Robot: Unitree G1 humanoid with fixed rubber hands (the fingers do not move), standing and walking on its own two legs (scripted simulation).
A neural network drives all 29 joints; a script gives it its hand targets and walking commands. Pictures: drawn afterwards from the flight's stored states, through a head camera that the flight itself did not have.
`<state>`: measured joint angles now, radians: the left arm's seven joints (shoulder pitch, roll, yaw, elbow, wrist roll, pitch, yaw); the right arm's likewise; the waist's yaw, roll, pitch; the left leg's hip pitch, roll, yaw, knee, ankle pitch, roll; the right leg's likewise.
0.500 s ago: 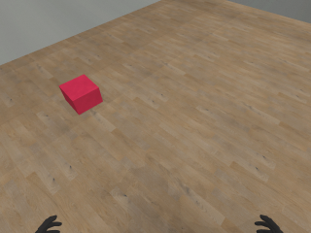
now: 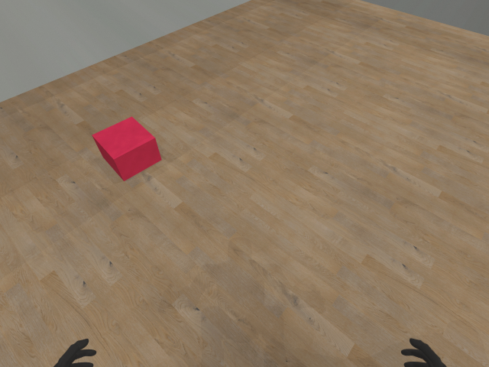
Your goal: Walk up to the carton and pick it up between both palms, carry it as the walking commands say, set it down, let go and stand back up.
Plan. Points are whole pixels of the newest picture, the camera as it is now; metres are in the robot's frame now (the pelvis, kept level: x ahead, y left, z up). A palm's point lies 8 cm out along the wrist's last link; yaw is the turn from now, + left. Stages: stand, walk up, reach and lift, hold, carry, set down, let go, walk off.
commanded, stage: stand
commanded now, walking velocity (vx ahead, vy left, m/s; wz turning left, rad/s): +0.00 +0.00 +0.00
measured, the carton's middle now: (128, 147) +1.28 +0.66 -0.70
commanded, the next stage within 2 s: walk up in 0.48 s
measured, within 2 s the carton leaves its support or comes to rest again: neither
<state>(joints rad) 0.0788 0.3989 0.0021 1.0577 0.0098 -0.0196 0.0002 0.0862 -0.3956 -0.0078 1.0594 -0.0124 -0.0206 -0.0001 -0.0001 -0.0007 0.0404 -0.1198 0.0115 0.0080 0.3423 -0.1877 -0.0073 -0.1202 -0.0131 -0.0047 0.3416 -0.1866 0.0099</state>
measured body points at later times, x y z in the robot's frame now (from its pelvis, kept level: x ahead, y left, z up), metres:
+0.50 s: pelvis +0.00 +0.00 +0.00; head +0.01 +0.00 +0.45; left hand +0.11 +0.32 -0.11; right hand +0.11 -0.32 -0.11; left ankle +0.00 +0.12 -0.75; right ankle +0.00 -0.13 -0.75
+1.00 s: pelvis +0.06 +0.06 -0.04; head +0.05 +0.08 +0.41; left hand +0.09 +0.45 -0.11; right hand +0.26 -0.27 -0.08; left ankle +0.09 +0.20 -0.75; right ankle +0.01 -0.10 -0.71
